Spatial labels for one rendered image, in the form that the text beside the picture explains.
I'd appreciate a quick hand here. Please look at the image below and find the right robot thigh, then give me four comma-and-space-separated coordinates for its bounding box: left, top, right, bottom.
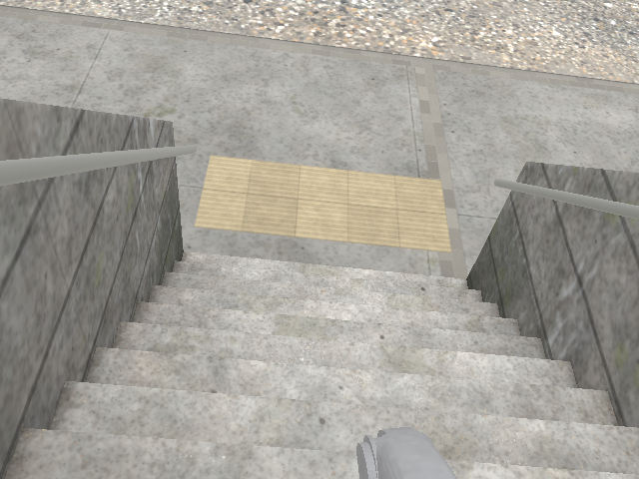
356, 427, 457, 479

